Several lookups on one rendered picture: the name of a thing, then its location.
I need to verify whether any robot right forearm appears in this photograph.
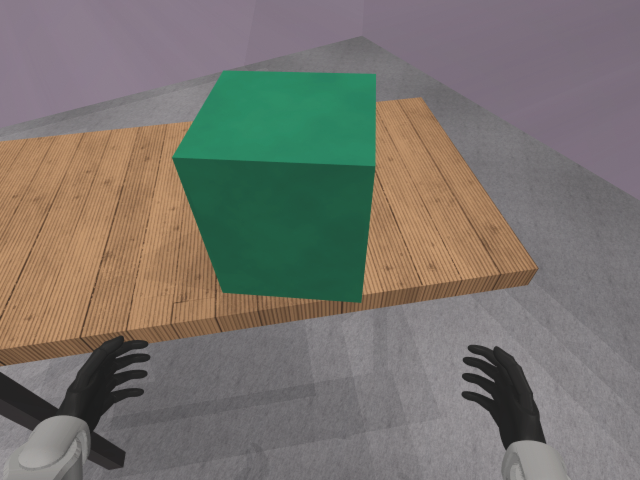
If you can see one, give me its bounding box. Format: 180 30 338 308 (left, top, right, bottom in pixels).
501 440 572 480

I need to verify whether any robot right hand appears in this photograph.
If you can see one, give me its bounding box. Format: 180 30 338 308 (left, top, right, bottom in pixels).
462 345 546 450

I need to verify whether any robot left forearm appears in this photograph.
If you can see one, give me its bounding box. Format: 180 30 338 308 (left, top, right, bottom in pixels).
3 415 91 480

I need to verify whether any table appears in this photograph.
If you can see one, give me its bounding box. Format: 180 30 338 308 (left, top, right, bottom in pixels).
0 97 539 470

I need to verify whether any robot left hand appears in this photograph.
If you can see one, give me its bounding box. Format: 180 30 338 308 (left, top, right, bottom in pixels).
55 336 150 434

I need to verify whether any carton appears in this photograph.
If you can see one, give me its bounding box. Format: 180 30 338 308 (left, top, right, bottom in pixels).
172 71 376 303

